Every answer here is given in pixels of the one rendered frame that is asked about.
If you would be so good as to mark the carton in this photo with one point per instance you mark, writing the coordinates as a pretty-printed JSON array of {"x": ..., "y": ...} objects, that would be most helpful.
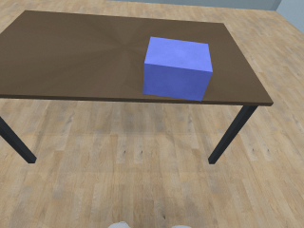
[{"x": 176, "y": 69}]

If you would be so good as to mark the table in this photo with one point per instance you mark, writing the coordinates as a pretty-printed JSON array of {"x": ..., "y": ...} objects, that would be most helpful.
[{"x": 49, "y": 55}]

